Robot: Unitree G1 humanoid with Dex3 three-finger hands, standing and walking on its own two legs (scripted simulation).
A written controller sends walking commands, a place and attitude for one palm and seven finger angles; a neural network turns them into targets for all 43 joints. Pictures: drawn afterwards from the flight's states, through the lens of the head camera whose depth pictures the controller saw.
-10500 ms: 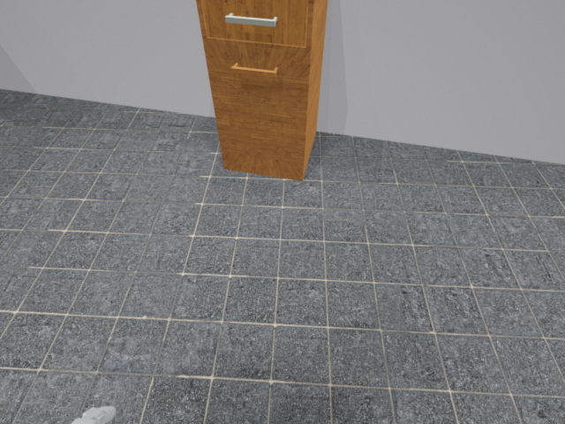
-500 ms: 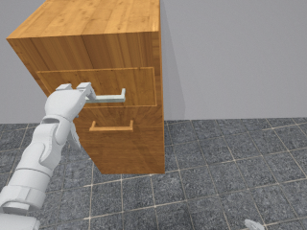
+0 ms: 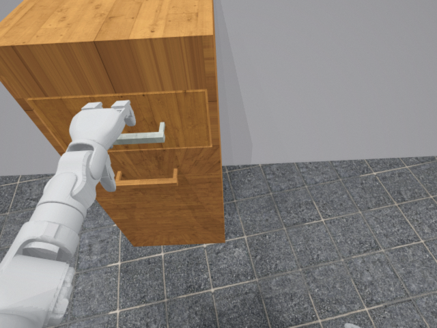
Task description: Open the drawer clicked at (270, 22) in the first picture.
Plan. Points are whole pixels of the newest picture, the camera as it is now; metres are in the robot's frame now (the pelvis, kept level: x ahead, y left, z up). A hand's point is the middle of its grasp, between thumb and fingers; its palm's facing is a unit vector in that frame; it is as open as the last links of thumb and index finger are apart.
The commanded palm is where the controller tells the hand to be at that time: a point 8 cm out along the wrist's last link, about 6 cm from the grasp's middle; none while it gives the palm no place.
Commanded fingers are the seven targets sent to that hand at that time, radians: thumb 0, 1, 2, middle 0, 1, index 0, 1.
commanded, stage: move the hooked fingers above the handle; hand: left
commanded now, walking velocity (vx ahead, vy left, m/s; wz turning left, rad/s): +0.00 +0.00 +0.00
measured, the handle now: (126, 133) +0.53 +0.24 +0.03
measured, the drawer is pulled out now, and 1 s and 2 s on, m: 0.00 0.00 0.00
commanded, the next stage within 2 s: lower the fingers behind the handle in 1.04 s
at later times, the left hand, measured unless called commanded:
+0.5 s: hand (122, 131) +0.48 +0.22 +0.08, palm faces -0.03 -0.04 -1.00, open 13.7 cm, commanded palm +0.46 +0.23 +0.14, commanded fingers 0.00 -0.50 0.30 -0.30 -1.20 -0.30 -1.20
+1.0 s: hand (117, 131) +0.48 +0.23 +0.08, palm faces -0.02 -0.03 -1.00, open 13.7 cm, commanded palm +0.46 +0.23 +0.14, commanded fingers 0.00 -0.50 0.30 -0.30 -1.20 -0.30 -1.20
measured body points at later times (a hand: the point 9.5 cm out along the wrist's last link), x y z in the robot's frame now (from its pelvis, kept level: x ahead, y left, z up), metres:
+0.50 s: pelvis +0.00 +0.00 -0.01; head +0.06 -0.02 +0.44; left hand +0.48 +0.22 +0.14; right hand +0.00 -0.28 -0.14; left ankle +0.03 +0.13 -0.72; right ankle -0.05 -0.12 -0.72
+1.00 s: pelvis +0.00 +0.01 -0.01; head +0.06 +0.00 +0.44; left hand +0.48 +0.23 +0.14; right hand +0.02 -0.26 -0.14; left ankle +0.03 +0.13 -0.72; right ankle -0.05 -0.12 -0.72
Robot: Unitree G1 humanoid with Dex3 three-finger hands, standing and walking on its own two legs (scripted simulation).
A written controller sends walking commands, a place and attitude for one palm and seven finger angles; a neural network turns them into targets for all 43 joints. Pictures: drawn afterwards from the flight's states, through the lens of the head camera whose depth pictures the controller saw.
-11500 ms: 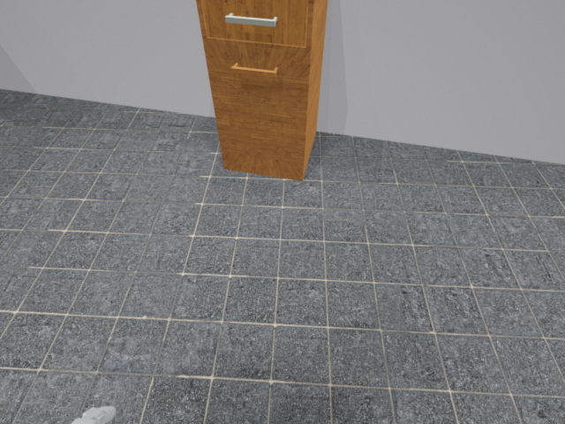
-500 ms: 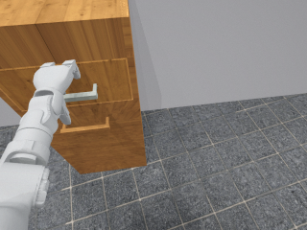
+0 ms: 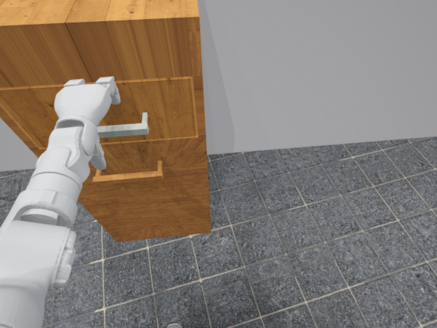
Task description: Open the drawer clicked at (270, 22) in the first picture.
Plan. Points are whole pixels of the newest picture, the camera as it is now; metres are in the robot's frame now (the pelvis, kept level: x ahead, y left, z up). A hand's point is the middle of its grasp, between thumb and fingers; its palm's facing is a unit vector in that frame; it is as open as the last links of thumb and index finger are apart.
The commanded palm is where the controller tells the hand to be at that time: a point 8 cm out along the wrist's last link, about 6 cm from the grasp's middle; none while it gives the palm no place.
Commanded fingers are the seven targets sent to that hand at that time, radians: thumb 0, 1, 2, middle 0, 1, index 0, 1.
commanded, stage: move the hooked fingers above the handle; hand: left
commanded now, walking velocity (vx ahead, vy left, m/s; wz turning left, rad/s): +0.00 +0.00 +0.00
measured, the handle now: (105, 125) +0.53 +0.24 +0.04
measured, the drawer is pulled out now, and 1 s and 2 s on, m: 0.00 0.00 0.00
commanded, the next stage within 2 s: lower the fingers behind the handle in 0.04 s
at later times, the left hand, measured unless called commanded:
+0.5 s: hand (99, 135) +0.47 +0.23 +0.07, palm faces -0.05 -0.03 -1.00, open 13.8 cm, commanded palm +0.46 +0.23 +0.13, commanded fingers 0.00 -0.50 0.30 -0.30 -1.20 -0.30 -1.20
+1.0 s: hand (105, 144) +0.48 +0.23 +0.04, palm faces -0.06 -0.03 -1.00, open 13.7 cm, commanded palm +0.46 +0.23 +0.09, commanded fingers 0.00 -0.50 0.30 -0.30 -1.20 -0.30 -1.20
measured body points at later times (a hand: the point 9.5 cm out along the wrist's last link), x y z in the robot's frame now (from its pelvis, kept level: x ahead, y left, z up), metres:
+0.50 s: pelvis +0.00 -0.01 +0.00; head +0.07 -0.01 +0.44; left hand +0.47 +0.23 +0.12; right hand +0.02 -0.29 -0.13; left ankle +0.03 +0.12 -0.71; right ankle -0.05 -0.13 -0.71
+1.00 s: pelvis +0.00 +0.00 -0.01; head +0.08 +0.00 +0.43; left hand +0.48 +0.23 +0.09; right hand +0.00 -0.27 -0.14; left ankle +0.03 +0.12 -0.71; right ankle -0.05 -0.13 -0.71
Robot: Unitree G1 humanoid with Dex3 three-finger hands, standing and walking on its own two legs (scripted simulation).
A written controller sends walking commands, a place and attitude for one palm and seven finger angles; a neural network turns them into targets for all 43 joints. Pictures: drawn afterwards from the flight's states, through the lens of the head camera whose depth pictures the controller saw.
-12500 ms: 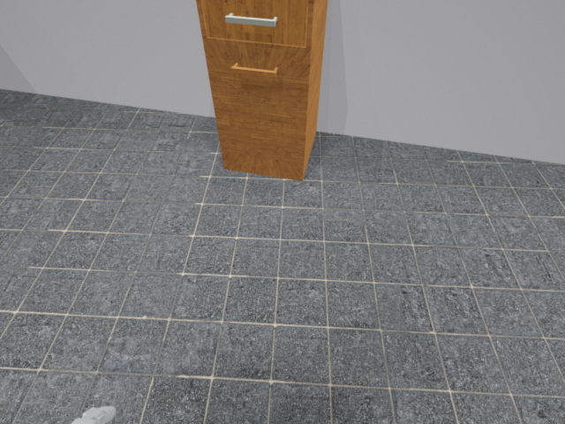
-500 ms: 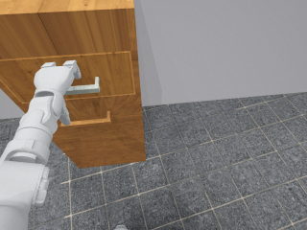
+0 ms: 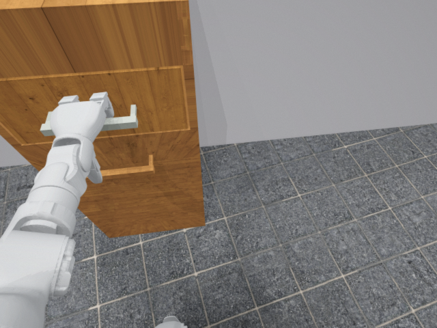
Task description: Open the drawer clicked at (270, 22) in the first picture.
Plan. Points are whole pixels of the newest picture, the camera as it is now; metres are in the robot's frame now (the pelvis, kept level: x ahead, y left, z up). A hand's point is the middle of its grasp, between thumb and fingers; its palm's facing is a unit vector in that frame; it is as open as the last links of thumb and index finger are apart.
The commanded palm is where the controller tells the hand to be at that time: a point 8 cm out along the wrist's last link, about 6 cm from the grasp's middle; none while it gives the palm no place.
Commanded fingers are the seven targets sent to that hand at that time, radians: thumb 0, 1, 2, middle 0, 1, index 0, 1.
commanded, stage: lower the fingers behind the handle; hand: left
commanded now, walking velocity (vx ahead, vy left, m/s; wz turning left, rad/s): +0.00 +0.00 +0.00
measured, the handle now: (92, 119) +0.53 +0.24 +0.05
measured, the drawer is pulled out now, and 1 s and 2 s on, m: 0.00 0.00 0.01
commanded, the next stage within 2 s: close the thumb around the handle in 0.74 s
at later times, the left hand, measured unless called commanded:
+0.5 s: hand (93, 145) +0.48 +0.24 +0.02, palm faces -0.06 -0.03 -1.00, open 13.7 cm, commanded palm +0.46 +0.23 +0.08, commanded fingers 0.00 -0.50 0.30 -0.30 -1.20 -0.30 -1.20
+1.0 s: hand (93, 145) +0.48 +0.24 +0.02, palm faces -0.05 -0.04 -1.00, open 13.2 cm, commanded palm +0.47 +0.23 +0.08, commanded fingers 0.00 0.00 0.52 -0.34 -1.25 -0.34 -1.25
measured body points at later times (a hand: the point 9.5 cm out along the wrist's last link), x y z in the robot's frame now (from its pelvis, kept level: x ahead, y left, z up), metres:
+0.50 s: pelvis -0.01 +0.00 -0.01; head +0.09 +0.01 +0.43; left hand +0.47 +0.24 +0.08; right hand -0.01 -0.28 -0.13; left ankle +0.03 +0.12 -0.70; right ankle -0.05 -0.13 -0.70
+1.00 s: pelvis -0.01 +0.01 -0.01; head +0.09 +0.01 +0.43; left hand +0.47 +0.24 +0.08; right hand -0.01 -0.27 -0.14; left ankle +0.03 +0.12 -0.70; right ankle -0.05 -0.13 -0.70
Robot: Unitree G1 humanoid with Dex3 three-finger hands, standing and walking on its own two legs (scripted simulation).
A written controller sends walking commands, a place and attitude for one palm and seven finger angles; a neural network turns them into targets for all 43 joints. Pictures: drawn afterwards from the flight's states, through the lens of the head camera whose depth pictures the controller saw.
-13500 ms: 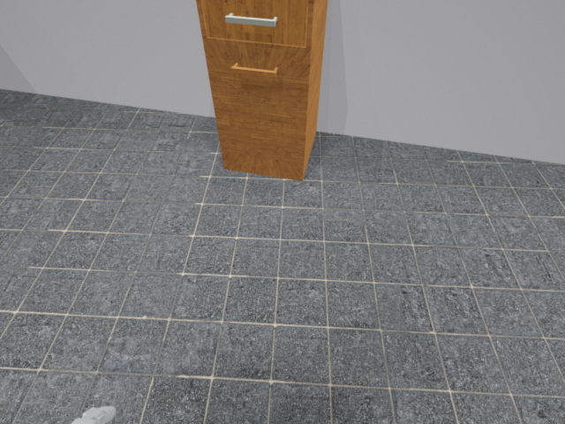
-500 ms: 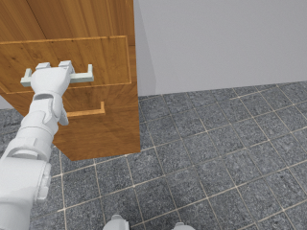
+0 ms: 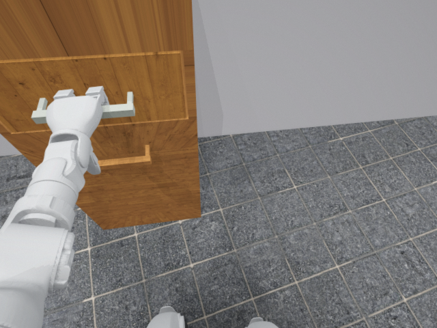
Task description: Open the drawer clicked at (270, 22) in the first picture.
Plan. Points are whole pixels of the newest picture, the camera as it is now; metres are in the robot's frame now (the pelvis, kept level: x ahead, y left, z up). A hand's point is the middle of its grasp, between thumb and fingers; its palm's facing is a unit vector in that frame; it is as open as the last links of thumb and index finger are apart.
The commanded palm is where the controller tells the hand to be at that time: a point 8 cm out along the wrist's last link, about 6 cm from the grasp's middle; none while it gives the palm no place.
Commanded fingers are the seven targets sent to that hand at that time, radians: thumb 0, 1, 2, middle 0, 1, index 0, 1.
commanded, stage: close the thumb around the handle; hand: left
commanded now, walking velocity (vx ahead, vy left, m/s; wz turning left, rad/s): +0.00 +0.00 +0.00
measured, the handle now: (86, 106) +0.53 +0.24 +0.06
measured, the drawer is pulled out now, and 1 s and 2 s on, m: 0.00 0.01 0.11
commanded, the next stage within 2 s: pull the drawer open in 0.54 s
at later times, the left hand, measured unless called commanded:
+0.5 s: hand (87, 133) +0.49 +0.23 +0.04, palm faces -0.05 -0.04 -1.00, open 5.4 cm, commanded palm +0.47 +0.23 +0.09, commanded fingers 0.00 0.90 0.90 -0.40 -1.35 -0.40 -1.35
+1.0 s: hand (87, 138) +0.47 +0.23 +0.03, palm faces -0.03 -0.06 -1.00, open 5.2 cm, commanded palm +0.43 +0.23 +0.09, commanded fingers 0.00 0.90 0.90 -0.40 -1.35 -0.40 -1.35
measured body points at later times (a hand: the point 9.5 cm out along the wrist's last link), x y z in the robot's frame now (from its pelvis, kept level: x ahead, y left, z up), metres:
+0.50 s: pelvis +0.00 +0.00 +0.00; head +0.10 +0.00 +0.44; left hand +0.48 +0.23 +0.09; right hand +0.00 -0.27 -0.12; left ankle +0.04 +0.11 -0.69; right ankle -0.04 -0.14 -0.69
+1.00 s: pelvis +0.02 +0.00 +0.01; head +0.10 +0.00 +0.45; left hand +0.47 +0.23 +0.09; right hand +0.03 -0.27 -0.12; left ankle +0.04 +0.11 -0.69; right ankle -0.04 -0.14 -0.69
